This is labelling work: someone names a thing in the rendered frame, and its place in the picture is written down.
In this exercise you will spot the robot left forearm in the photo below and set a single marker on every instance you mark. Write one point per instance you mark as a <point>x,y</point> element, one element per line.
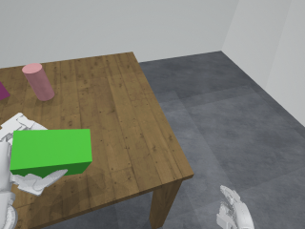
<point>8,214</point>

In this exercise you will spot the left robot hand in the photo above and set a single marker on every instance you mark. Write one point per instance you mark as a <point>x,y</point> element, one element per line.
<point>30,183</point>

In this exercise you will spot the right robot hand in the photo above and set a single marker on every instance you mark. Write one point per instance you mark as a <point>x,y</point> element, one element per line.
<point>236,217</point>

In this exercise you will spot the sponge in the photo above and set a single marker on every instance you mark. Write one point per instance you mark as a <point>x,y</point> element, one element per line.
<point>42,152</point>

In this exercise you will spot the table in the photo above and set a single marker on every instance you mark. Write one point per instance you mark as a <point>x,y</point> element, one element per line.
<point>133,148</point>

